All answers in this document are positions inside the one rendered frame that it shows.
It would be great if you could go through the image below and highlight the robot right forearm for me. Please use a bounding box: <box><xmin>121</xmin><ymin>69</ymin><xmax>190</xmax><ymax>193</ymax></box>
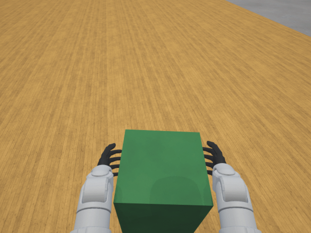
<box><xmin>212</xmin><ymin>163</ymin><xmax>262</xmax><ymax>233</ymax></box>

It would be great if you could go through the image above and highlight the robot left hand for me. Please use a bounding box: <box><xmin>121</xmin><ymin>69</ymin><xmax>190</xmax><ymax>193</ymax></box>
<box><xmin>97</xmin><ymin>143</ymin><xmax>122</xmax><ymax>177</ymax></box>

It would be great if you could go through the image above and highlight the carton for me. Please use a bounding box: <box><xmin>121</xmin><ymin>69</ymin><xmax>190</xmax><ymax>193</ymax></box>
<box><xmin>113</xmin><ymin>129</ymin><xmax>214</xmax><ymax>233</ymax></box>

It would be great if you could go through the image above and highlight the robot right hand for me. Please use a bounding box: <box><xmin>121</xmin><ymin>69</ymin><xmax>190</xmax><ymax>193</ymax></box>
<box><xmin>203</xmin><ymin>141</ymin><xmax>226</xmax><ymax>176</ymax></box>

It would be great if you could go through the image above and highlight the robot left forearm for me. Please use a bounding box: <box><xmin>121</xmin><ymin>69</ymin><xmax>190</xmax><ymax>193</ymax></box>
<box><xmin>70</xmin><ymin>165</ymin><xmax>114</xmax><ymax>233</ymax></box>

